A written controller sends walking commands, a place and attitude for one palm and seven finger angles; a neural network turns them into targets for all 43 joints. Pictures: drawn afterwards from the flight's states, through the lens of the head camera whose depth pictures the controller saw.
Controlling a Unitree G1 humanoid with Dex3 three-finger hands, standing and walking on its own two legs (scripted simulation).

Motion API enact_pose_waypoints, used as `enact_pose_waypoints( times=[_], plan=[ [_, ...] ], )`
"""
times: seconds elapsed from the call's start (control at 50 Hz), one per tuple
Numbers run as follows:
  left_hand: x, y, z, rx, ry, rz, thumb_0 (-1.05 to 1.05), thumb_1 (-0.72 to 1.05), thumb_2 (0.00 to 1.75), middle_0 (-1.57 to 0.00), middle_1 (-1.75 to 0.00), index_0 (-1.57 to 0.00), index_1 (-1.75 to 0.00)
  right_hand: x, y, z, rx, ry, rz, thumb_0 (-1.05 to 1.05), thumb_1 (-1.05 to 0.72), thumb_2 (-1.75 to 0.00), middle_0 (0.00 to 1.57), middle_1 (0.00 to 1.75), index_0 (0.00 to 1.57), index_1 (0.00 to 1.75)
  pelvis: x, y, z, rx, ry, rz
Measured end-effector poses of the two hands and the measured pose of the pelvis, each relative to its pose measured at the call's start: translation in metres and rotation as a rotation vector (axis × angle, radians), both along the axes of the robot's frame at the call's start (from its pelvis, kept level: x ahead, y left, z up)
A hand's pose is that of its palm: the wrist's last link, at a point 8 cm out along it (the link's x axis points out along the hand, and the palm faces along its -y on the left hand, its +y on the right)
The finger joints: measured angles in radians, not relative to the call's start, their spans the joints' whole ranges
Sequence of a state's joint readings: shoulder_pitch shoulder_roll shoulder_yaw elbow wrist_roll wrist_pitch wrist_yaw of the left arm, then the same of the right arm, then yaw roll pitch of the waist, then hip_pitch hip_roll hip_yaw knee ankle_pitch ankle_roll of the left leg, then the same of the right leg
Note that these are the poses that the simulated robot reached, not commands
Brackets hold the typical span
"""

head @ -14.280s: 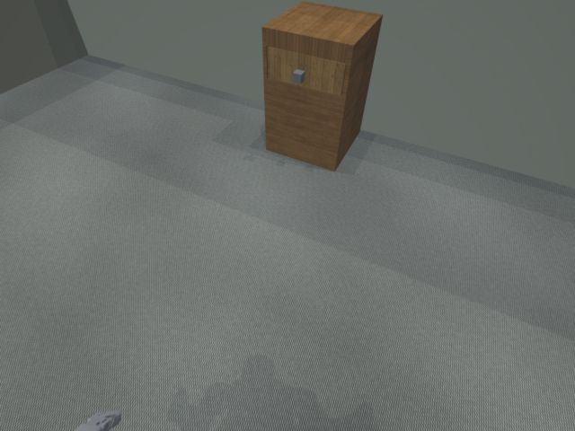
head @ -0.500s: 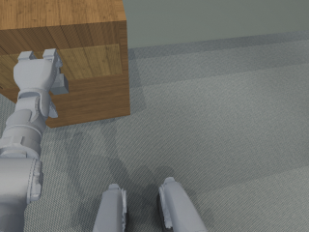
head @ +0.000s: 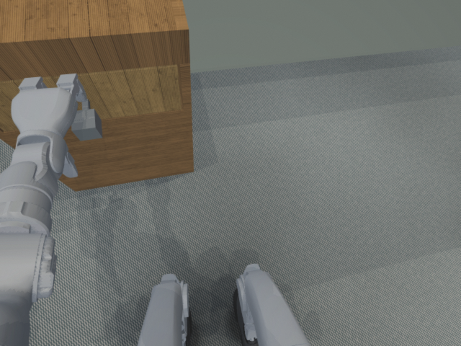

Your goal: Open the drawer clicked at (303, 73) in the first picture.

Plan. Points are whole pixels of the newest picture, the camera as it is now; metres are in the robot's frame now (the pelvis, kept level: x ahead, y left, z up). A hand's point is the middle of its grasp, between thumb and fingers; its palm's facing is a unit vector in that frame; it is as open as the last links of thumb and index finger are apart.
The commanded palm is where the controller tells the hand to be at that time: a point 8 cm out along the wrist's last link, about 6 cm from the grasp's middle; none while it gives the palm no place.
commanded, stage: move the hooked fingers above the handle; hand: left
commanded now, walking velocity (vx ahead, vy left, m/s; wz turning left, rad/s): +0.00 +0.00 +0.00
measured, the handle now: (86, 116) +0.56 +0.25 -0.10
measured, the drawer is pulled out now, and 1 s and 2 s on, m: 0.00 0.00 0.00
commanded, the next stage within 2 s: lift the fingers back up to retry in 0.68 s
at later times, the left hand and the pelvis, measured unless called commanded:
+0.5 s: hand (70, 113) +0.52 +0.24 -0.02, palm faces -0.07 -0.06 -1.00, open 13.9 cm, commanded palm +0.50 +0.24 +0.02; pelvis +0.01 +0.00 +0.02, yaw +0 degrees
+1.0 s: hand (65, 112) +0.52 +0.25 -0.03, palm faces +0.00 -0.02 -1.00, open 13.6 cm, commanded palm +0.51 +0.24 +0.02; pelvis +0.01 +0.00 +0.01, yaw +0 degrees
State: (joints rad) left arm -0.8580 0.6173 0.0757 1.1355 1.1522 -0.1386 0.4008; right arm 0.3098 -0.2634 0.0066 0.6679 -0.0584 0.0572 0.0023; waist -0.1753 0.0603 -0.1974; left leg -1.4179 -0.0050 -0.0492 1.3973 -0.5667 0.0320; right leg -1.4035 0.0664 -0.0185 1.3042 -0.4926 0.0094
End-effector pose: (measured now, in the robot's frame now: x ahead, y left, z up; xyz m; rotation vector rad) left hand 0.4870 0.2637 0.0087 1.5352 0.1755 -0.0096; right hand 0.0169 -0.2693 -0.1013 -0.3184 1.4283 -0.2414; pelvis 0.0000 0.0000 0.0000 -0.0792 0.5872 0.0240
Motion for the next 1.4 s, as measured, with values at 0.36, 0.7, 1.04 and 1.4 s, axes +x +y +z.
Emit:
enact_pose_waypoints(
  times=[0.36, 0.7, 1.04, 1.4],
  plan=[
    [0.007, -0.007, 0.015, -0.017, -0.011, 0.065, 0.0, -0.49, 0.3, -0.32, -1.2, -0.31, -1.2, 0.02, 0.014, 0.006, 0.044, -0.003, -0.001, 0.01, -0.9, -0.9, 0.2, 0.3, 0.2, 0.3, 0.009, 0.003, 0.015, -0.008, -0.015, 0.016],
    [-0.006, 0.02, -0.009, 0.035, -0.012, 0.094, 0.0, -0.49, 0.3, -0.31, -1.2, -0.31, -1.2, 0.013, 0.004, -0.005, 0.039, 0.04, 0.008, 0.01, -0.9, -0.9, 0.2, 0.3, 0.2, 0.3, 0.01, 0.003, 0.004, 0.005, 0.007, -0.007],
    [0.014, -0.009, 0.015, 0.032, -0.07, 0.081, 0.0, -0.49, 0.3, -0.35, -1.23, -0.34, -1.26, 0.028, 0.004, 0.005, 0.027, -0.039, 0.014, 0.0, -0.9, -0.9, 0.2, 0.3, 0.2, 0.3, 0.008, 0.002, 0.009, -0.003, -0.013, 0.006],
    [0.013, 0.001, 0.005, 0.003, -0.1, 0.03, 0.0, -0.49, 0.3, -0.32, -1.22, -0.32, -1.21, -0.005, 0.006, -0.004, 0.018, 0.058, -0.017, 0.01, -0.9, -0.9, 0.2, 0.3, 0.2, 0.3, 0.006, 0.003, -0.001, -0.009, 0.014, 0.003]
  ],
)
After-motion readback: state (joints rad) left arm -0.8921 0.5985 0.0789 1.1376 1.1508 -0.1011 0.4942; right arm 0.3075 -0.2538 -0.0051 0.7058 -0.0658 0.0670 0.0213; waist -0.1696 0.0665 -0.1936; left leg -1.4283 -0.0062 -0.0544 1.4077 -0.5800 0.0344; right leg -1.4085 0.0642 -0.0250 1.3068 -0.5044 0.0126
